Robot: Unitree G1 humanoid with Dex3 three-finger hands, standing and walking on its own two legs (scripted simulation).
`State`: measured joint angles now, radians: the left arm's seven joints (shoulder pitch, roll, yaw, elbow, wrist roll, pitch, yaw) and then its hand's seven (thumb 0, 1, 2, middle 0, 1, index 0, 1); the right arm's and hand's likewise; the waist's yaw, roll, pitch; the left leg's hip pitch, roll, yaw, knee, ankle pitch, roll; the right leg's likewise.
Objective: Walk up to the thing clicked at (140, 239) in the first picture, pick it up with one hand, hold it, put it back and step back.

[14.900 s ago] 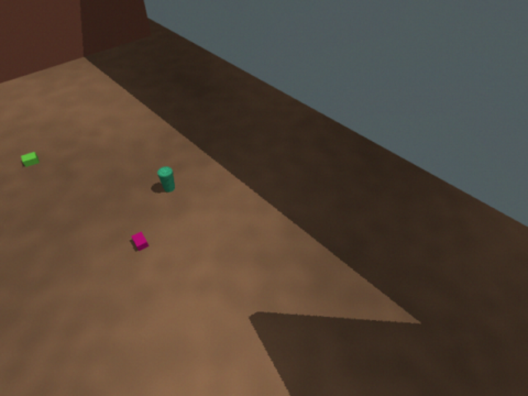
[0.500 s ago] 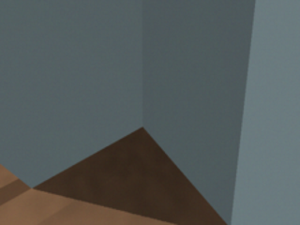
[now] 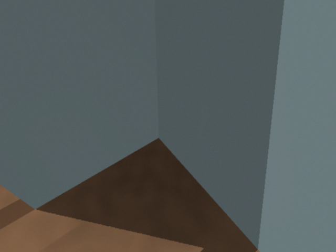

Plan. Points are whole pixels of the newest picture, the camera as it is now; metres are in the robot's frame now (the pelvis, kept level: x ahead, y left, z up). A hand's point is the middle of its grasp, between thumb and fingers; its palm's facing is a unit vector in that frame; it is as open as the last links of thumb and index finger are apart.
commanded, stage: walk up
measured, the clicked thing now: out of the picture -1.40 -0.46 -0.76
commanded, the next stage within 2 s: none
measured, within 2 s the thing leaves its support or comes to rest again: neither
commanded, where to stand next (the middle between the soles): +0.02 +0.01 m, yaw -84 degrees
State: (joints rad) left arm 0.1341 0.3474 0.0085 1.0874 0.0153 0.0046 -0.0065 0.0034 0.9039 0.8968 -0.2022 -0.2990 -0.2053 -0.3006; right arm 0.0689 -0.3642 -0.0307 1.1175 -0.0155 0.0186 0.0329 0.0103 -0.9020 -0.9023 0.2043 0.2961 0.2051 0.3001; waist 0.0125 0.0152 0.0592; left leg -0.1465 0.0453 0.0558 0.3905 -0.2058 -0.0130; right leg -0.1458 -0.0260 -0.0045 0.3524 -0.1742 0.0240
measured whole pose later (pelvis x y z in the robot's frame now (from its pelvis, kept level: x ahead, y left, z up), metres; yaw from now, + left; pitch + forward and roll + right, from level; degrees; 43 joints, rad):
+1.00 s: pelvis +0.04 +0.08 -0.03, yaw -58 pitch -3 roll +0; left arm 0.20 0.42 0.05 0.67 0.03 0.08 -0.02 0.00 0.90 0.90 -0.20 -0.30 -0.21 -0.30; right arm 0.27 -0.38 -0.05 0.74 -0.01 -0.01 0.00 0.01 -0.90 -0.90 0.21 0.30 0.21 0.30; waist -0.02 -0.05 0.12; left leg -0.38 0.06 0.06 0.74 -0.32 0.01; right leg -0.45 0.11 0.15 1.04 -0.48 0.01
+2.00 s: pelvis +0.03 +0.07 -0.02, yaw -97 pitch -2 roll +0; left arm 0.35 0.36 0.04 0.76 0.03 0.00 0.02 0.01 0.90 0.90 -0.21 -0.30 -0.21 -0.30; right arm 0.07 -0.44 -0.06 0.76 -0.01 0.05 0.03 0.01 -0.90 -0.90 0.20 0.30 0.20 0.30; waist 0.03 0.09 0.13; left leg -0.52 0.01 -0.06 1.04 -0.46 0.00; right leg -0.34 0.11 0.22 0.64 -0.26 0.01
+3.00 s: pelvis +0.11 +0.06 -0.04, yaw -147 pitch -3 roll +0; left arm 0.32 0.42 0.05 0.80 0.00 -0.01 0.03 0.01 0.90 0.90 -0.21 -0.30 -0.21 -0.30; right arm 0.29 -0.41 -0.08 0.80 -0.03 -0.01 0.05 0.01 -0.90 -0.90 0.20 0.30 0.20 0.30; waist -0.03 0.00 0.09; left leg -0.41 0.05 0.05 0.75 -0.29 0.00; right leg -0.34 0.05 0.19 0.90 -0.47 0.00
